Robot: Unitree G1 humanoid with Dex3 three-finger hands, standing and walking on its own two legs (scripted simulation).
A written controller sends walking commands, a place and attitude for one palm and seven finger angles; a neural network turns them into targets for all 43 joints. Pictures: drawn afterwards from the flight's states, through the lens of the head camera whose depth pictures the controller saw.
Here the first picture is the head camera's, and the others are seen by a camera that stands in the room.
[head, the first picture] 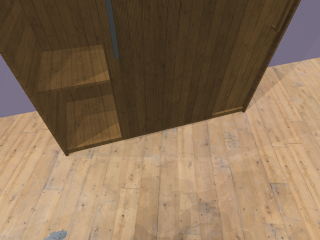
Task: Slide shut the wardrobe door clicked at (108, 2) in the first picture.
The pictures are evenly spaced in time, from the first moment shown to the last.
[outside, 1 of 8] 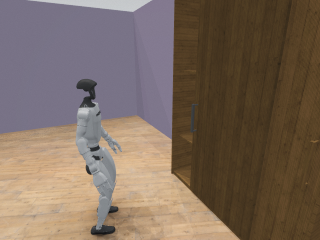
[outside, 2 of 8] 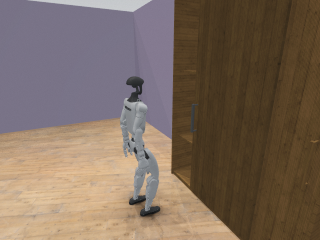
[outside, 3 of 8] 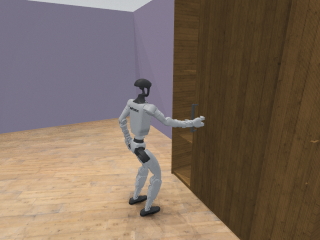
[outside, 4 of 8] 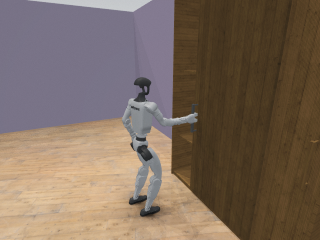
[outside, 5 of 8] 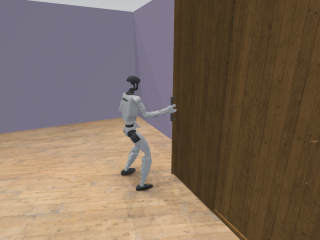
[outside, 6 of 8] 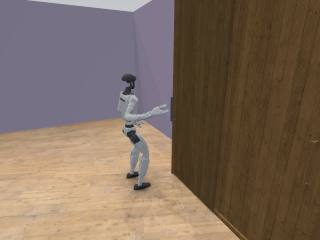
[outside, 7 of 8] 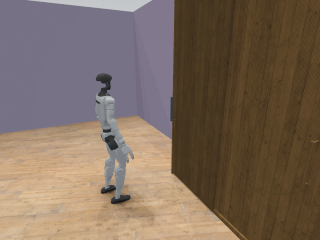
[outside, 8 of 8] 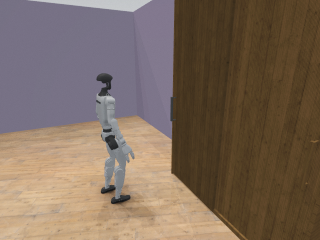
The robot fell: no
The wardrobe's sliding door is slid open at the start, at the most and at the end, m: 0.40 0.40 0.00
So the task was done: yes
